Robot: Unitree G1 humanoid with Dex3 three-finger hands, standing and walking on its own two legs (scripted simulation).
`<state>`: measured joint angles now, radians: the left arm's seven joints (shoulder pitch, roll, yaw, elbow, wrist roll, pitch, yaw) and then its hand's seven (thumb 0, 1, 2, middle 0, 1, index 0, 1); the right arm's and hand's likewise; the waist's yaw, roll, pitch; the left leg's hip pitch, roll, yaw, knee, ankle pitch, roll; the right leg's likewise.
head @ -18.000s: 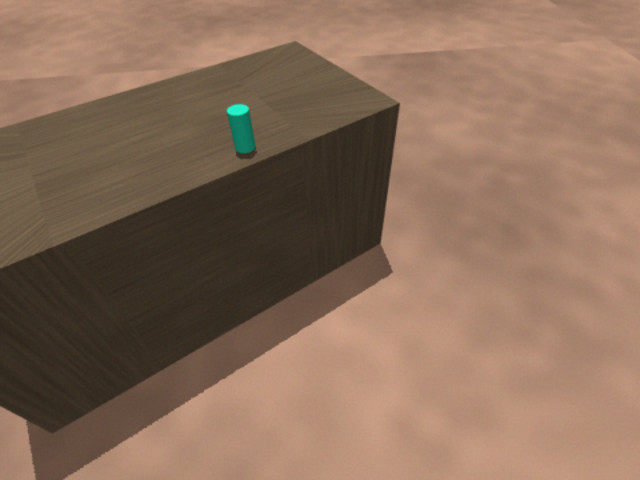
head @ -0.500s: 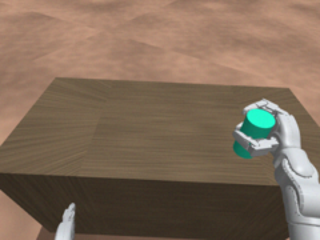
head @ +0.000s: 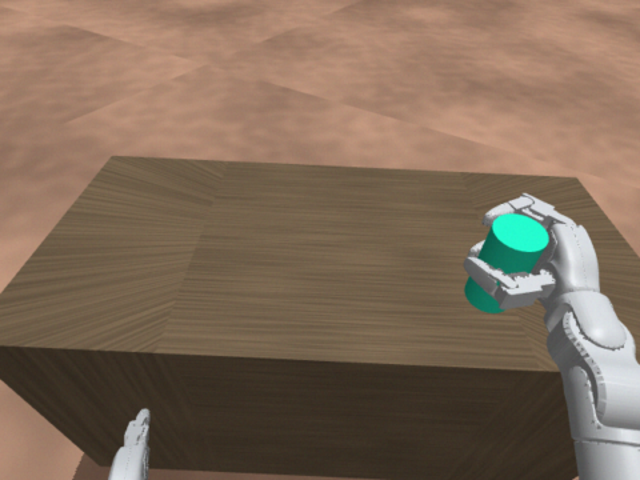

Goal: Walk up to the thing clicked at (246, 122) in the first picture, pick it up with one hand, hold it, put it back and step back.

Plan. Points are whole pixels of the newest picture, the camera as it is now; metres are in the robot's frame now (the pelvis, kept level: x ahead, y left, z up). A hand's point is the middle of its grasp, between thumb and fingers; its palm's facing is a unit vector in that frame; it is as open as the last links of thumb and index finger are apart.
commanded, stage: hold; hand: right
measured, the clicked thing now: (502, 266) +0.32 -0.17 +0.16
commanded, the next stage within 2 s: crouch in 0.18 s
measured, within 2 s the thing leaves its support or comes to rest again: neither
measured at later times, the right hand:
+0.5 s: hand (495, 264) +0.32 -0.17 +0.16, palm faces +0.11 +0.99 -0.02, open 8.2 cm
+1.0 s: hand (472, 274) +0.38 -0.18 +0.08, palm faces +0.11 +0.99 +0.00, open 8.2 cm
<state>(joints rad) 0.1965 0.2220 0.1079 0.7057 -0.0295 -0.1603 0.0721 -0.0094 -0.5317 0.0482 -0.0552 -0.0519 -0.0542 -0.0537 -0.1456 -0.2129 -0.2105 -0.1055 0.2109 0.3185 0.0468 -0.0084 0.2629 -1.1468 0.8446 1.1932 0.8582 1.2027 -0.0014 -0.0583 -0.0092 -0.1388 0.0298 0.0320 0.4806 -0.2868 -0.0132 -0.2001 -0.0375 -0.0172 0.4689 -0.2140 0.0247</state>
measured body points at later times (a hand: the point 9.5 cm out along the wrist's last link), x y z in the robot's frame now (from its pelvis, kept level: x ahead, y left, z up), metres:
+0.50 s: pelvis +0.00 +0.00 +0.00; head -0.02 +0.03 +0.45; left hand +0.16 +0.25 -0.09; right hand +0.31 -0.22 +0.16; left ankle -0.01 +0.12 -0.74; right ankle +0.03 -0.14 -0.74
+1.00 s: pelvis -0.01 +0.00 -0.01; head +0.01 +0.00 +0.44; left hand +0.14 +0.26 -0.09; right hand +0.36 -0.23 +0.08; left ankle -0.01 +0.12 -0.74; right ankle +0.03 -0.14 -0.74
